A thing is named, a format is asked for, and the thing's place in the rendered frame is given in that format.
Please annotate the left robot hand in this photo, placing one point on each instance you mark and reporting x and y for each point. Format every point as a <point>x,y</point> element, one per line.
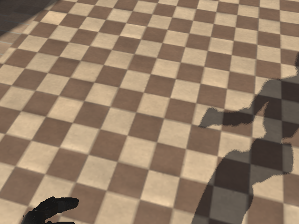
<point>48,209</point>

